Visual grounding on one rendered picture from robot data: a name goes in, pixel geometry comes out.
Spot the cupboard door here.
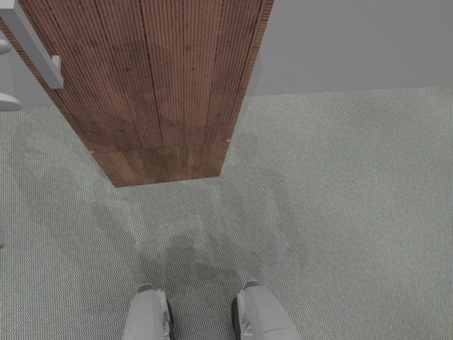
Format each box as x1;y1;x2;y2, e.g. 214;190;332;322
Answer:
0;0;267;153

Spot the robot right thigh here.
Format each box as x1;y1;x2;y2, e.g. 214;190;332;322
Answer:
237;285;302;340

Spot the right robot shin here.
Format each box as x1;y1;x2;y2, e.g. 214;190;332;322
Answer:
239;280;260;340

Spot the robot left hand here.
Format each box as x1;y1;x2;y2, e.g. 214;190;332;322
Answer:
0;40;23;111

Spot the handle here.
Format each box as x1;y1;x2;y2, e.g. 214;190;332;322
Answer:
0;0;64;89

